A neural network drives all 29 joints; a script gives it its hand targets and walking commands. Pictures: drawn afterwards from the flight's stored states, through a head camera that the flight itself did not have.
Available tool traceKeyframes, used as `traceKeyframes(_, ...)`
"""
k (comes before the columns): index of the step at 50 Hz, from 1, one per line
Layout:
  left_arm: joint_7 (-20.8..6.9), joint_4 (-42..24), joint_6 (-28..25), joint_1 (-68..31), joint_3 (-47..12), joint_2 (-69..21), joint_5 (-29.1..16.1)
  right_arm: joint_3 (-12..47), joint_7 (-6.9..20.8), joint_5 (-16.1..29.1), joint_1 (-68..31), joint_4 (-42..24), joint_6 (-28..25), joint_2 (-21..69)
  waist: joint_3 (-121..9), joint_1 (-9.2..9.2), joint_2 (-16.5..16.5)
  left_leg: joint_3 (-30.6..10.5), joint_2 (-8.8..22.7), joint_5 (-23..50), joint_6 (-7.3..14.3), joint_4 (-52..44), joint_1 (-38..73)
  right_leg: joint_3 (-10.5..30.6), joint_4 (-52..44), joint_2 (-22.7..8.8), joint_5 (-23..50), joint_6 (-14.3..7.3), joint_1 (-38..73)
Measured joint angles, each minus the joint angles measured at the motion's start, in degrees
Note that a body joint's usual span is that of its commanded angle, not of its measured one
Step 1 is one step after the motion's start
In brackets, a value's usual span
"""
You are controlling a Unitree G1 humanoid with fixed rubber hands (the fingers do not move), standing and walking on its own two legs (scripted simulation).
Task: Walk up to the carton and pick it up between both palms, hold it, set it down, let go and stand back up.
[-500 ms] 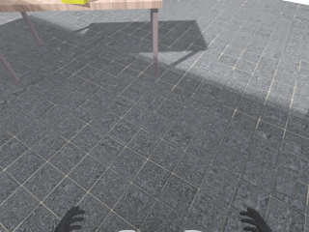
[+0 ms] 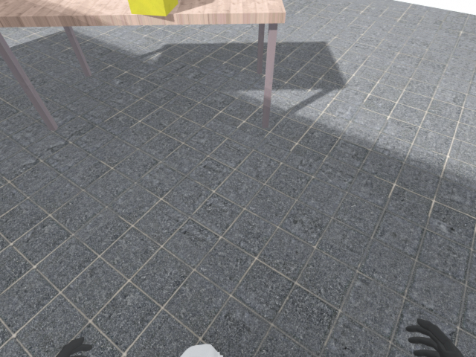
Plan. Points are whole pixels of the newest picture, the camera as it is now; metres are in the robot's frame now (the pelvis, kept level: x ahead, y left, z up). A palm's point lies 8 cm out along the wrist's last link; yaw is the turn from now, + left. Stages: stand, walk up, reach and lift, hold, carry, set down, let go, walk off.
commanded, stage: walk up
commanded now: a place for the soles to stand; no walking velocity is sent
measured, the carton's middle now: out of the picture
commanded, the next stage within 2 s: none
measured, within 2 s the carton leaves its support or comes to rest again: neither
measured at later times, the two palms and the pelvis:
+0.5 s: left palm (41, 284) +0.25 +0.40 -0.07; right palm (380, 318) +0.21 -0.24 -0.10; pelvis +0.15 +0.08 +0.00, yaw +0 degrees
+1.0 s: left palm (34, 239) +0.36 +0.49 -0.09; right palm (322, 242) +0.36 -0.16 -0.09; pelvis +0.29 +0.16 -0.01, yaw +1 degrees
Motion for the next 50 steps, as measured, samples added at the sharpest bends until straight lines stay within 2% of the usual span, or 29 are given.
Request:
traceKeyframes(1,0.00,0.06,0.12,-0.56,0.00,0.55,0.00,-0.20,-0.05,0.00,0.05,0.06,-0.50,0.05,0.83,-0.02,-0.64,0.75,-0.78,2.93,0.21,0.42,0.07,0.43,5.53,-0.94,-0.35,-0.01,-1.69)
traceKeyframes(4,0.00,0.02,0.97,-0.91,-0.02,0.54,0.00,-0.19,-0.36,-0.01,1.72,0.38,-0.92,0.78,1.08,-0.03,-1.49,2.94,-2.41,0.60,2.08,2.47,0.76,1.20,23.91,0.45,-0.61,0.00,-9.49)
traceKeyframes(6,0.00,-0.02,0.98,-1.19,-0.02,0.57,0.00,-0.20,-0.66,-0.01,3.12,0.43,-0.92,1.00,0.99,0.01,-1.68,4.01,-3.22,0.30,2.89,0.35,2.05,1.28,28.13,1.80,-0.31,0.00,-14.02)
traceKeyframes(12,0.00,-0.02,1.06,-1.43,-0.03,0.59,-0.01,-0.18,-1.38,-0.01,7.15,0.43,-0.98,1.04,0.93,0.06,-1.97,5.27,-6.20,0.09,5.61,-4.62,5.97,1.37,24.98,1.89,0.84,0.00,-21.17)
traceKeyframes(18,0.00,-0.03,1.96,-1.88,-0.03,0.60,-0.01,-0.19,-1.71,-0.01,8.76,0.41,-1.27,1.12,0.91,0.07,-3.04,5.37,-9.32,-1.92,6.15,-7.56,10.96,1.37,17.85,1.89,3.49,0.00,-21.82)
traceKeyframes(23,0.00,-0.05,2.00,-3.25,-0.03,0.62,-0.01,-0.18,-2.20,-0.01,8.77,0.41,-1.37,1.14,0.87,0.06,-3.45,5.40,-12.08,-4.36,6.76,-8.36,13.27,0.74,5.79,2.02,4.30,0.00,-20.56)
traceKeyframes(24,0.00,-0.04,1.96,-3.28,-0.04,0.53,-0.01,-0.18,-2.26,-0.01,8.77,0.42,-1.37,1.15,0.87,0.05,-3.17,5.26,-12.29,-5.11,6.82,-8.17,13.95,0.65,3.60,2.20,7.16,0.00,-19.64)
traceKeyframes(25,0.00,-0.05,1.79,-3.27,-0.03,0.45,-0.01,-0.18,-2.29,-0.01,8.75,0.43,-1.37,1.18,0.97,0.08,-2.58,5.04,-12.02,-5.66,6.43,-6.93,14.30,0.44,2.46,2.41,12.88,0.00,-18.60)
traceKeyframes(26,0.01,-0.05,1.38,-3.27,-0.01,0.41,-0.01,-0.17,-2.30,-0.01,8.65,0.46,-1.37,1.28,1.56,0.14,-1.81,4.70,-11.34,-5.36,4.76,-3.07,13.79,-0.24,2.45,2.58,14.87,0.05,-17.16)
traceKeyframes(28,0.42,0.02,0.85,-2.12,-0.01,0.45,-0.01,-0.18,-2.31,-0.01,8.22,0.45,-1.38,1.71,1.96,0.34,-1.22,3.39,-10.97,-2.39,0.43,10.66,9.59,-1.19,2.72,2.36,12.09,0.09,-14.00)
traceKeyframes(30,0.49,0.22,0.86,-0.17,-0.03,0.45,-0.01,-0.19,-2.31,-0.01,7.23,0.43,-1.37,1.66,1.92,0.31,-1.18,1.97,-10.84,-2.40,-0.77,21.67,5.23,-1.21,2.22,1.76,9.56,0.09,-10.68)
traceKeyframes(32,0.61,0.57,0.86,0.91,-0.03,0.44,-0.01,-0.18,-2.31,-0.01,6.23,0.39,-1.37,1.59,1.90,0.24,-1.12,0.49,-9.36,-2.24,-0.84,24.71,1.78,-1.28,1.05,1.09,8.49,0.10,-7.55)
traceKeyframes(35,0.63,0.69,0.69,1.09,-0.04,0.43,-0.01,-0.17,-1.79,-0.01,5.45,0.38,-1.37,1.55,1.87,0.16,-1.01,-0.60,-4.50,-1.85,-0.84,20.21,-1.66,-1.37,0.28,0.73,7.16,0.10,-4.49)
traceKeyframes(37,0.63,0.69,0.48,1.09,-0.04,0.42,-0.01,-0.17,-1.37,-0.01,5.46,0.36,-1.37,1.53,1.78,0.15,-0.98,-0.61,-1.27,-1.88,-0.84,12.16,-1.90,-1.40,0.28,0.66,5.90,0.10,-3.11)
traceKeyframes(39,0.63,0.70,0.45,0.78,-0.04,0.43,-0.01,-0.21,-1.28,-0.01,5.66,0.36,-1.43,1.39,1.40,0.13,-1.00,-0.57,0.51,-0.53,-0.84,3.08,-1.63,-1.40,1.39,0.39,4.24,0.10,-2.98)
traceKeyframes(40,0.63,0.72,0.45,0.21,-0.03,0.42,0.00,-0.31,-1.28,-0.01,6.11,0.40,-1.63,0.97,1.53,0.14,-0.95,-0.52,0.52,2.55,-1.08,-0.18,-1.28,-1.41,4.04,0.00,2.53,0.10,-3.70)
traceKeyframes(41,0.63,0.77,0.55,-0.27,-0.03,0.41,0.00,-0.44,-1.29,-0.01,6.35,0.60,-1.70,0.73,2.16,0.12,-1.12,-0.21,0.18,7.56,-1.19,0.53,-1.41,-1.15,9.01,-0.20,0.81,0.09,-5.02)
traceKeyframes(43,0.63,0.86,1.46,-0.46,-0.03,0.42,0.00,-0.43,-1.29,-0.01,6.51,1.60,-1.68,1.39,2.63,0.10,-2.57,1.47,-0.72,5.89,-0.70,3.78,-1.45,0.28,20.86,0.61,-0.13,0.09,-9.28)
traceKeyframes(45,0.63,0.78,1.87,-0.54,-0.03,0.45,0.00,-0.43,-1.28,-0.01,6.81,1.96,-1.68,2.18,2.20,0.12,-3.55,2.56,-1.11,3.62,-0.18,3.44,-1.11,0.39,27.30,2.30,-0.03,0.10,-13.60)
traceKeyframes(50,0.63,0.87,1.88,-0.56,-0.04,0.51,-0.01,-0.42,-1.29,-0.01,6.85,1.95,-1.68,2.28,2.11,0.15,-3.74,3.30,-1.54,2.63,0.79,1.54,-0.65,0.52,25.33,3.06,0.23,0.10,-18.64)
